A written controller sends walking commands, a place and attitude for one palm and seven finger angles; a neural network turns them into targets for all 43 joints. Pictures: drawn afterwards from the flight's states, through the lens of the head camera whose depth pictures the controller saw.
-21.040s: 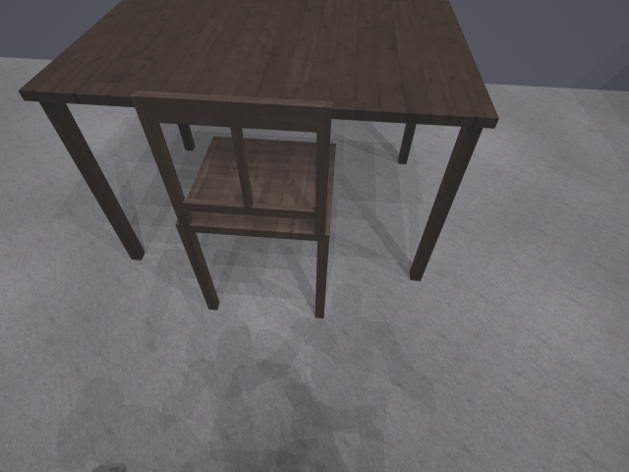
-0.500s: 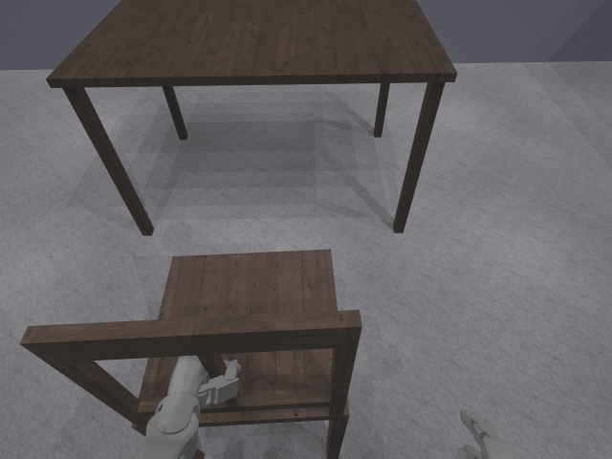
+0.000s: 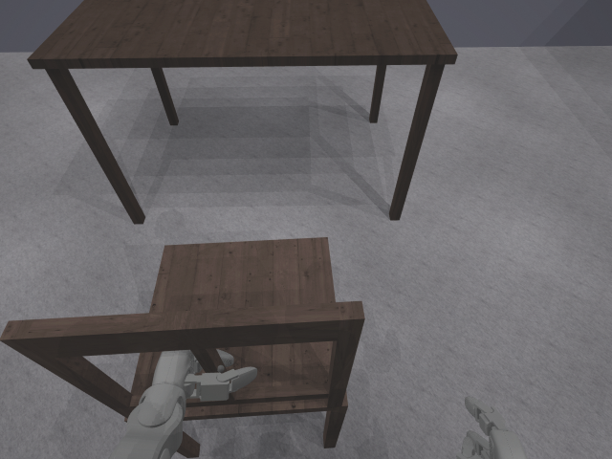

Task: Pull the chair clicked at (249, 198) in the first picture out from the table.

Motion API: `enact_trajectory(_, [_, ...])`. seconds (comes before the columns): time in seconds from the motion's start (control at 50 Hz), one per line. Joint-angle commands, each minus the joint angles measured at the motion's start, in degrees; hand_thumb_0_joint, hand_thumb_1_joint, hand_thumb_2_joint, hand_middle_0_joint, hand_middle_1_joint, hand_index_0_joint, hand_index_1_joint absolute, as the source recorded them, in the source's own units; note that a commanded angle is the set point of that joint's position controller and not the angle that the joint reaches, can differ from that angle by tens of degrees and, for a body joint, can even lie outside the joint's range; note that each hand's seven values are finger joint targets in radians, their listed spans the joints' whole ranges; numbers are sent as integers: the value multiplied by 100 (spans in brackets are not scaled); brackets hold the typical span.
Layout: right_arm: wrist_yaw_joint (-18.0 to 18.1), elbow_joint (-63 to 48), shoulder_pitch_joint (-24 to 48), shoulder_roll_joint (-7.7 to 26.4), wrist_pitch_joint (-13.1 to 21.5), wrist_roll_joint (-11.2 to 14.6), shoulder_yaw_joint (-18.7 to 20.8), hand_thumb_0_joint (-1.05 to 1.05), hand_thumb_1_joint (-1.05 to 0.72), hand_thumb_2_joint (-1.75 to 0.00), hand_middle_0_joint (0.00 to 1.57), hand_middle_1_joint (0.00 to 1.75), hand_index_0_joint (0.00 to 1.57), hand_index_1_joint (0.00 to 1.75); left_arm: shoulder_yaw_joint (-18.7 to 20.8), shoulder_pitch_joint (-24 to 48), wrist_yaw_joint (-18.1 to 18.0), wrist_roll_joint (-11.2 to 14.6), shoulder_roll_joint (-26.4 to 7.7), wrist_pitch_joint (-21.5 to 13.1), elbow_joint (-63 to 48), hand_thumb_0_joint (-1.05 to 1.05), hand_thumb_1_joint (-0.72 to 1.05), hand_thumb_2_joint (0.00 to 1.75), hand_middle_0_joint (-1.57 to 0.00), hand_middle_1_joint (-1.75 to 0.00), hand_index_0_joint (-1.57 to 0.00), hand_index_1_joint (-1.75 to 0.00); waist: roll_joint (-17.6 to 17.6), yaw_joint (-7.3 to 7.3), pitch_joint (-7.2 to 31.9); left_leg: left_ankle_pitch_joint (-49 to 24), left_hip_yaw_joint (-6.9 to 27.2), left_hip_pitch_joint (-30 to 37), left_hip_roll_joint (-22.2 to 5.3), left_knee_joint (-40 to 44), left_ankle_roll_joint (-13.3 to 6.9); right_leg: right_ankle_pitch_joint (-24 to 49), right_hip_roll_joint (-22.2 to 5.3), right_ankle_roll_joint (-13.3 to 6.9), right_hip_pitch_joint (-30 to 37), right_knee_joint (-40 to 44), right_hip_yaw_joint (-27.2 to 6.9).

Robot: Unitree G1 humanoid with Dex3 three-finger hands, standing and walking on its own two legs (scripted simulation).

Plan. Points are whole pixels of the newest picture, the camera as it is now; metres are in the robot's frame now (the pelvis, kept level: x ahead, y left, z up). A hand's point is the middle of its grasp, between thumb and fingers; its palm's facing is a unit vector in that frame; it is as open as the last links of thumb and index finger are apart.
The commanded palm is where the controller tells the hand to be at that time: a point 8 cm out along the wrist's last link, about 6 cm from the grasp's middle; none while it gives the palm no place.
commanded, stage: open the thumb and straighten the fingers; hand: left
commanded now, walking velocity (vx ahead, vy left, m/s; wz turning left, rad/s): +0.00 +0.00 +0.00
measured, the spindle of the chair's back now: (217, 372) +0.26 +0.14 -0.09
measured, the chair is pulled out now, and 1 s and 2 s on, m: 0.67 0.67 0.67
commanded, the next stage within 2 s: draw the fingers out of the gap in 0.46 s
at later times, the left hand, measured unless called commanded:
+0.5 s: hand (215, 369) +0.25 +0.14 -0.05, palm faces -0.01 -0.99 -0.13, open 17.2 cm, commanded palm +0.24 +0.18 -0.03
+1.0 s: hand (207, 430) +0.18 +0.13 -0.05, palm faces +0.02 -0.99 -0.13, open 17.5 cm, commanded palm +0.15 +0.18 -0.03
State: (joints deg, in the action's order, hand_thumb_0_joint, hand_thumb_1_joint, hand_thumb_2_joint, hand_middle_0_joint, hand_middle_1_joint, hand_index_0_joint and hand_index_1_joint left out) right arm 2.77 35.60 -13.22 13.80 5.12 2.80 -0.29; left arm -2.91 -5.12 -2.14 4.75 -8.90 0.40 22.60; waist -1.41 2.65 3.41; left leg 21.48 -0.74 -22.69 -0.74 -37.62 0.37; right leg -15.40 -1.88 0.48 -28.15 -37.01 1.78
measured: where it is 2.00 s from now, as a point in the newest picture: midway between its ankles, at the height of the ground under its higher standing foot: outside the picture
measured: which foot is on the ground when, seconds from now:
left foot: down 0.00-1.00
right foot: down 0.00-1.00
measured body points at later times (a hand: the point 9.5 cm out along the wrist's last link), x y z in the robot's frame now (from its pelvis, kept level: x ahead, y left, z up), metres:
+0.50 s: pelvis +0.02 +0.01 -0.02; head +0.05 -0.01 +0.43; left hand +0.25 +0.19 -0.04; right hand +0.19 -0.24 -0.11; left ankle -0.03 +0.12 -0.72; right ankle +0.03 -0.12 -0.72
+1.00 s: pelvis +0.02 +0.01 -0.03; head +0.05 +0.00 +0.42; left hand +0.17 +0.19 -0.04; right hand +0.21 -0.22 -0.10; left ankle -0.03 +0.12 -0.72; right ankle +0.03 -0.12 -0.72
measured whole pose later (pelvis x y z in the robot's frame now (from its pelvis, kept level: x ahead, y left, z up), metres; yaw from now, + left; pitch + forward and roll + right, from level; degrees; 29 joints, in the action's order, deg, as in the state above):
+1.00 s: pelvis +0.02 +0.01 -0.03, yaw +3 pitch +12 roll -1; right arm 6.1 27.1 -15.1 13.0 8.1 1.8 -1.0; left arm -8.4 -33.1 -3.3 1.7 -9.4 11.9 -11.8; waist -2.9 0.9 9.3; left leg 30.5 2.3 -34.7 0.2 -53.4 0.0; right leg -24.7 -3.4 1.0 -38.5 -51.6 4.4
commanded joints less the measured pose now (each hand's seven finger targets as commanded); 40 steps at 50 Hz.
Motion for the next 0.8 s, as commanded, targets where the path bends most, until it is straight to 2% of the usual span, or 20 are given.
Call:
enact_trajectory(0.0, [97,-938,391,725,402,-12,243,0,-90,-90,20,30,20,30,310,783,-13,13,-464,21,-1365,0,-55,20,-38,-109,-38,-109,280,-46,1245,-995,-2,-351,-50,292,-100,702,-78,-60,826,131,100])
enact_trajectory(0.04, [127,-969,357,756,449,-19,249,0,-90,-90,20,30,20,30,225,779,27,52,-383,126,-1515,0,-55,20,-32,-94,-32,-94,418,-15,1268,-1093,43,-397,-58,207,-101,791,-70,-75,764,39,147])
enact_trajectory(0.06, [133,-992,329,752,490,-23,254,0,-90,-90,20,30,20,30,164,735,46,48,-338,156,-1695,0,-55,20,-30,-87,-30,-87,283,-25,1415,-1161,34,-338,-45,138,-93,842,-73,-66,724,-36,151])
enact_trajectory(0.1, [145,-1048,316,749,545,-27,238,0,-90,-90,20,30,20,30,24,531,70,43,-212,256,-1819,0,-55,20,-25,-73,-25,-73,363,-9,1408,-1220,75,-389,-41,38,-89,860,-72,-66,605,-135,205])
enact_trajectory(0.12, [152,-1055,291,769,551,-30,241,0,-90,-90,20,30,20,30,63,502,68,25,-266,314,-1826,0,-55,20,-22,-65,-22,-65,457,1,1319,-1177,80,-468,-46,-6,-88,811,-66,-54,527,-169,224])
enact_trajectory(0.16, [170,-1095,268,771,577,-50,224,0,-90,-90,20,30,20,30,22,649,38,-28,-306,396,-2101,0,-55,20,-18,-51,-18,-51,240,-3,1374,-1258,110,-442,-24,-61,-86,825,-79,-76,455,-240,236])
enact_trajectory(0.2, [179,-1148,232,759,583,-55,220,0,-90,-90,20,30,20,30,49,382,-12,-56,-313,489,-2208,0,-55,20,-13,-36,-13,-36,386,-30,1393,-1270,120,-501,-22,-130,-86,837,-77,-68,436,-299,250])
enact_trajectory(0.22, [206,-1146,192,797,555,-63,225,0,-90,-90,20,30,20,30,500,390,-59,-54,-740,523,-2168,0,-55,20,-10,-29,-10,-29,489,-85,1382,-1220,126,-632,-14,-150,-87,815,-73,-65,480,-318,227])
enact_trajectory(0.24, [221,-1150,200,802,529,-71,220,0,-90,-90,20,30,20,30,499,378,-59,-79,-792,540,-2301,0,-55,20,-7,-22,-7,-22,278,-118,1353,-1269,109,-628,-1,-156,-83,865,-80,-95,499,-330,213])
enact_trajectory(0.26, [221,-1210,208,753,536,-67,195,0,-90,-90,20,30,20,30,269,387,-47,-116,-566,576,-2443,0,-55,20,-5,-14,-5,-14,222,-76,1388,-1305,108,-565,5,-174,-84,872,-86,-87,452,-370,234])
enact_trajectory(0.3, [225,-1228,169,739,546,-65,189,0,-90,-90,20,30,20,30,77,414,-35,-132,-407,641,-2566,0,-55,20,0,0,0,0,183,5,1393,-1402,122,-499,-9,-270,-91,928,-82,-76,334,-407,259])
enact_trajectory(0.4, [258,-1281,133,752,595,-74,179,0,-90,-90,20,30,20,30,-65,133,-4,-81,-283,801,-2752,0,-55,20,0,0,0,0,209,23,1462,-1544,157,-523,7,-402,-91,1116,-89,-74,332,-487,306])
enact_trajectory(0.46, [269,-1331,120,778,572,-79,181,0,-90,-90,20,30,20,30,141,-143,-5,-93,-515,875,-2831,0,-55,20,0,0,0,0,282,-40,1467,-1534,165,-649,17,-437,-87,1155,-94,-86,388,-522,299])
enact_trajectory(0.52, [277,-1382,98,757,551,-89,174,0,-90,-90,20,30,20,30,93,-205,-24,-152,-510,899,-3018,0,-55,20,0,0,0,0,217,-25,1465,-1561,165,-672,20,-486,-88,1154,-95,-82,337,-572,304])
enact_trajectory(0.54, [287,-1382,92,765,532,-90,188,0,-90,-90,20,30,20,30,348,-478,-36,-162,-724,924,-2934,0,-55,20,0,0,0,0,113,-107,1407,-1627,166,-722,23,-489,-80,1187,-96,-116,347,-576,304])
enact_trajectory(0.56, [273,-1435,71,732,524,-95,168,0,-90,-90,20,30,20,30,132,-602,-26,-163,-528,915,-3125,0,-55,20,0,0,0,0,161,-81,1516,-1684,157,-651,26,-507,-80,1265,-104,-104,382,-608,312])
enact_trajectory(0.6, [263,-1533,107,698,534,-76,173,0,-90,-90,20,30,20,30,-6,-980,-23,-158,-412,929,-3353,0,-55,20,0,0,0,0,81,-80,1472,-1661,137,-689,21,-551,-80,1231,-104,-95,333,-624,311])
enact_trajectory(0.64, [284,-1568,103,709,537,-85,185,0,-90,-90,20,30,20,30,61,-1210,-44,-152,-495,955,-3476,0,-55,20,0,0,0,0,216,-85,1441,-1616,168,-798,25,-567,-86,1209,-96,-106,355,-631,330])
enact_trajectory(0.76, [315,-1692,97,642,617,-86,206,0,-90,-90,20,30,20,30,-253,-2010,-105,-249,-343,874,-4254,0,-55,20,0,0,0,0,93,-46,1419,-1707,216,-757,31,-721,-82,1169,-92,-98,117,-761,364])
enact_trajectory(0.78, [317,-1704,78,623,624,-95,200,0,-90,-90,20,30,20,30,-282,-2108,-129,-272,-312,870,-4306,0,-55,20,0,0,0,0,175,-38,1396,-1698,241,-803,33,-727,-80,1139,-86,-99,97,-799,391])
